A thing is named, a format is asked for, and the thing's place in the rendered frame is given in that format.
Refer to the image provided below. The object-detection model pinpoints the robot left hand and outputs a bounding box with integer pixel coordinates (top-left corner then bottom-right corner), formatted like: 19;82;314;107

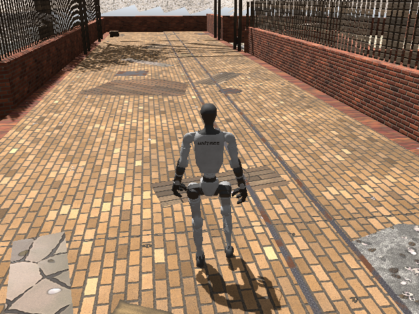
172;183;187;198

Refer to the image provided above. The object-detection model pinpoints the right robot forearm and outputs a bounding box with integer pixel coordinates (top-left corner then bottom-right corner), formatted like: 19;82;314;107
233;159;246;189

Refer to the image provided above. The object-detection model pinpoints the robot right hand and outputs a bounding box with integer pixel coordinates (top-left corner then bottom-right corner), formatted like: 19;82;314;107
232;187;247;204

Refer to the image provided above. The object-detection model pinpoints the right robot shin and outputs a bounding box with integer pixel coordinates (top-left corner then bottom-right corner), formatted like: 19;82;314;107
223;205;232;249

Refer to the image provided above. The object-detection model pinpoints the left robot forearm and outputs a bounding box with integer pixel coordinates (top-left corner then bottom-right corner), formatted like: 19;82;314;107
173;158;185;185

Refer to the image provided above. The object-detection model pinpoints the right robot upper arm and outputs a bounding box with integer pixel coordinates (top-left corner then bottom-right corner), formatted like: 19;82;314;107
223;131;240;169

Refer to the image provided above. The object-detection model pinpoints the left robot upper arm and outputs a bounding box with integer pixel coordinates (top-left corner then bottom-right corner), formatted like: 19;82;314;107
178;132;195;168

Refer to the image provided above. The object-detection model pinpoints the right robot thigh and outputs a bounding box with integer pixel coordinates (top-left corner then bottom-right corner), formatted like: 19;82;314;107
218;181;232;217

